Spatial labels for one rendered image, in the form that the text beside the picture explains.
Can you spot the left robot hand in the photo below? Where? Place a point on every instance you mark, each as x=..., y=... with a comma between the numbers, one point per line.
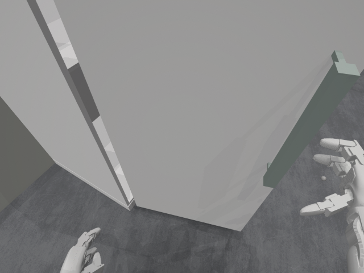
x=78, y=257

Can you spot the right robot hand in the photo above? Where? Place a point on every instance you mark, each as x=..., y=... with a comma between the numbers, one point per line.
x=352, y=176

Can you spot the handle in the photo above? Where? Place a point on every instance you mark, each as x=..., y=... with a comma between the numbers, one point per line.
x=334, y=87

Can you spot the right robot forearm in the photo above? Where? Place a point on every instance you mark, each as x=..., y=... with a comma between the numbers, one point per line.
x=355, y=237

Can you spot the fridge door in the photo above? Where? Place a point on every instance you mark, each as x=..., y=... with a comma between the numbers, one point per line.
x=197, y=96

